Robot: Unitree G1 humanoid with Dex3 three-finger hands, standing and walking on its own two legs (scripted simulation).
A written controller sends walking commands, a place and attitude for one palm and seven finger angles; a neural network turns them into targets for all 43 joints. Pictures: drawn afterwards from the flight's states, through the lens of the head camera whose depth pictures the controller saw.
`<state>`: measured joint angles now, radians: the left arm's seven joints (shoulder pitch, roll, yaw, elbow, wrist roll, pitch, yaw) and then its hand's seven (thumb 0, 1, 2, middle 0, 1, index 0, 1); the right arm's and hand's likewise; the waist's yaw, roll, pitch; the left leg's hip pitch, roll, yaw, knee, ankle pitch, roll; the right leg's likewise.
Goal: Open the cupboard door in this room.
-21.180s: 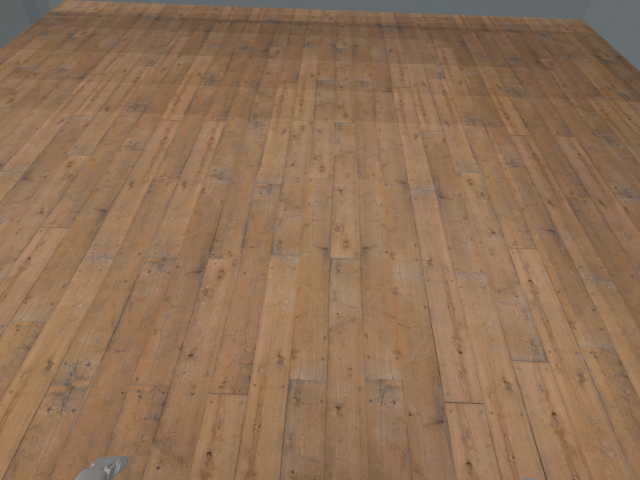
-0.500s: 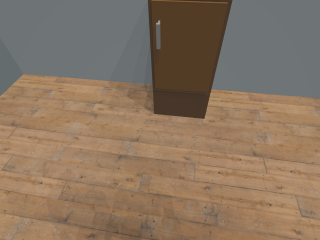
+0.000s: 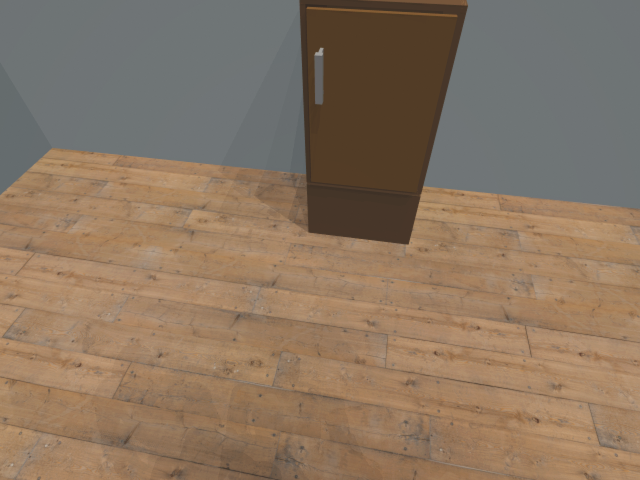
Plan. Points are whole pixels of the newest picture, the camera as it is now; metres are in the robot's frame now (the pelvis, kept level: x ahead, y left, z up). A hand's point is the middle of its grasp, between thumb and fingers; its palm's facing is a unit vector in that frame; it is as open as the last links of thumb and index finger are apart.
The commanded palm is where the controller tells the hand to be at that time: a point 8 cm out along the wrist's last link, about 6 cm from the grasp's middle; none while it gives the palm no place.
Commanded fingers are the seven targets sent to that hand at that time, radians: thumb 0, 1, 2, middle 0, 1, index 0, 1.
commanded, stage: look at it before walking up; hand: left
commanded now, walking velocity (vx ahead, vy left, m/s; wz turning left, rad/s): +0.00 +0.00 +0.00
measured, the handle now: (320, 76) +1.17 +0.07 -0.04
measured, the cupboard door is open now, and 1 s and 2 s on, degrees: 0 0 0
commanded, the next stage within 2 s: walk to a spot facing it in 0.36 s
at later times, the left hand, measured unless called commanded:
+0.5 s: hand out of the picture -0.01 +0.17 -0.17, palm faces +0.04 -0.98 -0.19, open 7.4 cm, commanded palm none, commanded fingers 0.00 0.90 0.90 -0.20 -0.30 -0.20 -0.30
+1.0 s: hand (205, 470) +0.17 +0.19 -0.19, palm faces -0.13 -0.97 -0.22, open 7.3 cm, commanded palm none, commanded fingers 0.00 0.90 0.90 -0.20 -0.30 -0.20 -0.30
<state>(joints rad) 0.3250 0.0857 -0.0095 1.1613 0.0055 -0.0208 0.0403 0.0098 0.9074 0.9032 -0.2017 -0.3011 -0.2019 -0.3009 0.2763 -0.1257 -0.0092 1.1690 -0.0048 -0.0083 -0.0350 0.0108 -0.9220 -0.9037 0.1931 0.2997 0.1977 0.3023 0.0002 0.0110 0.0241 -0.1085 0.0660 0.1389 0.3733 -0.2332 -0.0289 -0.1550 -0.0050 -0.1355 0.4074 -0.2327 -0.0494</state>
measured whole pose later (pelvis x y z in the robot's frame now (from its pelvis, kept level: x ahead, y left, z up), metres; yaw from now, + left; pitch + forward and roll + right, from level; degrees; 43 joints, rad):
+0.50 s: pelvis +0.00 +0.01 +0.00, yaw +0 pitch -1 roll +0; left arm 0.30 0.12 0.00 1.15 0.01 -0.02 0.04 0.01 0.91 0.90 -0.20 -0.30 -0.20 -0.30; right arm 0.32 -0.11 -0.01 1.18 0.00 -0.01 -0.03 0.00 -0.91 -0.90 0.19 0.30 0.20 0.30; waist -0.01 0.01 0.03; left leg -0.11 0.06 0.14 0.38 -0.24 -0.02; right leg -0.16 -0.01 -0.13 0.40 -0.23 -0.04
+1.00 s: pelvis +0.11 +0.00 -0.02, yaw -8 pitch +0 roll +0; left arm 0.21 0.18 0.07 1.07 0.02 0.01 -0.02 0.03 0.94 0.90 -0.20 -0.30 -0.20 -0.30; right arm 0.47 -0.12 -0.03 1.17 -0.03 -0.07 -0.03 0.00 -0.91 -0.90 0.19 0.30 0.20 0.30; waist -0.04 0.03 0.08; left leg 0.07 0.09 0.26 0.40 -0.45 -0.05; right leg -0.54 -0.09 -0.13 0.90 -0.36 -0.04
